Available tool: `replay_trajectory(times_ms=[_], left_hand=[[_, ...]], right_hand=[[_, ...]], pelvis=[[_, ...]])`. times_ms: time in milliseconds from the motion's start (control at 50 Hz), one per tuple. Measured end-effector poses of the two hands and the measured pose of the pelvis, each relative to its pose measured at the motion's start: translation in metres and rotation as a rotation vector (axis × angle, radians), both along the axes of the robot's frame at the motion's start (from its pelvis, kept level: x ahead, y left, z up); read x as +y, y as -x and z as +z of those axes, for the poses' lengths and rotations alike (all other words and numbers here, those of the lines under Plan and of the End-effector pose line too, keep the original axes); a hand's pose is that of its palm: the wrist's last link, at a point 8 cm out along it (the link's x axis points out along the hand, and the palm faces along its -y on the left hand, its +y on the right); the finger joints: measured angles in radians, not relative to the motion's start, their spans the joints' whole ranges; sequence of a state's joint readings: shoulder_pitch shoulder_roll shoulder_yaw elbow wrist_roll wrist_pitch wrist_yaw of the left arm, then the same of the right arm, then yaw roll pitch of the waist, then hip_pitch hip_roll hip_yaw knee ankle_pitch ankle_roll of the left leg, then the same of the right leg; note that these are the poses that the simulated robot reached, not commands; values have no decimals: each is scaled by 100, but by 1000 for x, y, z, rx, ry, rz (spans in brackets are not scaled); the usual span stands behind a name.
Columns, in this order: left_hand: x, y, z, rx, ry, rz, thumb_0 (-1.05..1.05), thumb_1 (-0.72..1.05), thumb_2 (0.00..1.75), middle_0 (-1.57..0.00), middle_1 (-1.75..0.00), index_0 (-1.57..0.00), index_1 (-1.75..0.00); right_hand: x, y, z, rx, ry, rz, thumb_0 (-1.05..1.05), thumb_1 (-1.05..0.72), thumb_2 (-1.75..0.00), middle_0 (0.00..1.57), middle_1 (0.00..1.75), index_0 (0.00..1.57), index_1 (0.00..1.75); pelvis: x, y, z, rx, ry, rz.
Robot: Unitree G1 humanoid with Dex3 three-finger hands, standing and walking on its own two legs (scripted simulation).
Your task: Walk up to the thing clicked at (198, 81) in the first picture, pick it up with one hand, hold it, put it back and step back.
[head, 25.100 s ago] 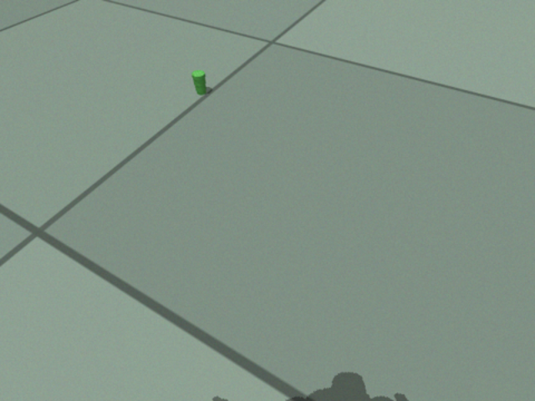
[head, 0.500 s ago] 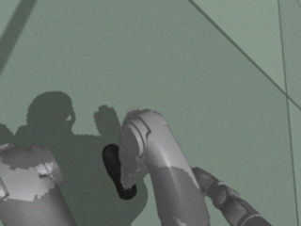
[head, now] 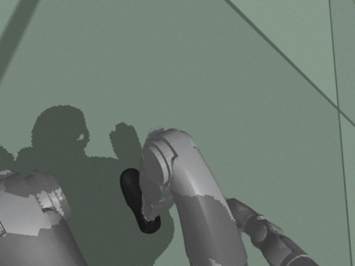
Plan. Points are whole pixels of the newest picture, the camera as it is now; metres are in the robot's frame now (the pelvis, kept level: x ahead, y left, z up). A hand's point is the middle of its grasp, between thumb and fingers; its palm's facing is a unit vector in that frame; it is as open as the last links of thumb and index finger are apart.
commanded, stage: withdraw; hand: left
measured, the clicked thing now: out of the picture +0.48 +0.29 -0.24
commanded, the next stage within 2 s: rise in 0.12 s
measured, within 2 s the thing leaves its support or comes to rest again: neither
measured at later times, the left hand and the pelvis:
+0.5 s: hand out of the picture +0.48 +0.43 -0.07, palm faces +0.47 -0.84 -0.26, open 17.3 cm; pelvis +0.00 +0.00 +0.02, yaw +3 degrees
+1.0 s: hand out of the picture +0.30 +0.36 +0.09, palm faces +0.30 -0.83 -0.48, open 17.1 cm; pelvis +0.02 -0.01 +0.18, yaw +12 degrees
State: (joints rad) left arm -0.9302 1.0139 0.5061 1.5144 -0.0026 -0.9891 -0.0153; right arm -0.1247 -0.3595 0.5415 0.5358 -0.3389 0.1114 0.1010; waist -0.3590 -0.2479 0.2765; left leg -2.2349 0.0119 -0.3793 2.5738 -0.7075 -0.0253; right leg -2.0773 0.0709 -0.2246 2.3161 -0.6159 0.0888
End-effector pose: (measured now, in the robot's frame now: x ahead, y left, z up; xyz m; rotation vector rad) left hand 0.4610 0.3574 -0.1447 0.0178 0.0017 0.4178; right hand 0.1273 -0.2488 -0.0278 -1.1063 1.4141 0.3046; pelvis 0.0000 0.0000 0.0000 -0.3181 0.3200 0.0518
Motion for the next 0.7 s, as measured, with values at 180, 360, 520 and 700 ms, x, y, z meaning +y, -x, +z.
replay_trajectory(times_ms=[180,360,520,700], left_hand=[[53,-5,50,-35,-66,32,-2,-61,5,-9,-8,-9,-8],[77,5,65,190,-68,9,-2,-57,4,-7,-6,-7,-5],[117,27,107,292,-145,139,-2,-52,6,-7,-7,-8,-6],[126,90,171,462,-286,159,-2,-46,10,-6,-7,-6,-6]], right_hand=[[-5,11,-3,-8,2,-92,0,-91,-89,21,30,20,30],[-3,17,-6,-50,-50,-220,0,-89,-89,21,30,20,30],[-3,24,-10,-49,-92,-349,0,-91,-90,21,30,20,31],[-2,10,-11,-80,-199,-461,0,-90,-90,21,30,20,30]], pelvis=[[0,-2,3,28,-16,7],[-1,-1,11,79,-37,15],[-3,-3,19,134,-64,32],[-1,-7,48,221,-101,60]])
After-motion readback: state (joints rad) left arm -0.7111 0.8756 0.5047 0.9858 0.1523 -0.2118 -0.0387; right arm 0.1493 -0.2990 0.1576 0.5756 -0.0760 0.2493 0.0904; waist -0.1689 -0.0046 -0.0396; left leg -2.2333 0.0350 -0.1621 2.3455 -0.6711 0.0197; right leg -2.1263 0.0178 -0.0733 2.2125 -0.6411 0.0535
